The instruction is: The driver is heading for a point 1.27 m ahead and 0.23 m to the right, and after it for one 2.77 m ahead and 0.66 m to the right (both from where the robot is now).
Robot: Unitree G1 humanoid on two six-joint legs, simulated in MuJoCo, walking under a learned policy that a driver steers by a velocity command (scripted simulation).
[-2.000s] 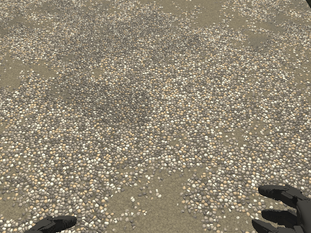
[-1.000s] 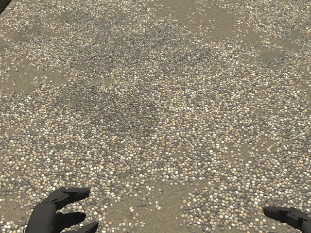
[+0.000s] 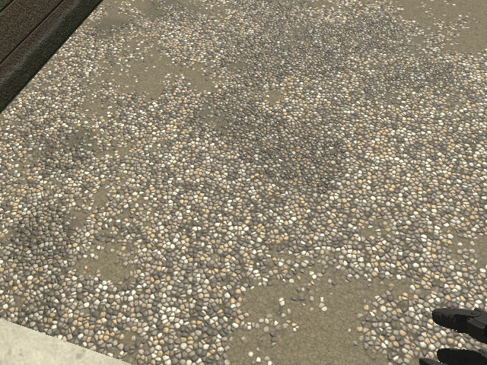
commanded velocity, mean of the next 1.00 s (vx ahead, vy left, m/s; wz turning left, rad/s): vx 0.71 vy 0.00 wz -0.52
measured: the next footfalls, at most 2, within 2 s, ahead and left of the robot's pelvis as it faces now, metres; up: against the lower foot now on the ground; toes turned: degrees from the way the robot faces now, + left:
left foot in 0.10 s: +0.09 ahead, +0.15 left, +0.00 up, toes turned -15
right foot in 0.56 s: +0.04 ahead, -0.11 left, +0.00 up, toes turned -21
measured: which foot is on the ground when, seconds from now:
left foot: up 0.00-0.08, down 0.10-0.58, up 0.60-0.92, down 0.94-1.00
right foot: down 0.00-0.10, up 0.12-0.54, down 0.56-1.00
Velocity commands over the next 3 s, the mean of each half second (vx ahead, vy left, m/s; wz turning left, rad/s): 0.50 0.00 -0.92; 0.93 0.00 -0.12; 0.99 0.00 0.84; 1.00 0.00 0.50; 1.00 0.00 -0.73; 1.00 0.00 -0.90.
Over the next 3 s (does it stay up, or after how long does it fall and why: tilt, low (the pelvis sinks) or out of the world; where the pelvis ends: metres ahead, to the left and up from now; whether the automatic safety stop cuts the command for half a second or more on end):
stays up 0.03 0.09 -0.04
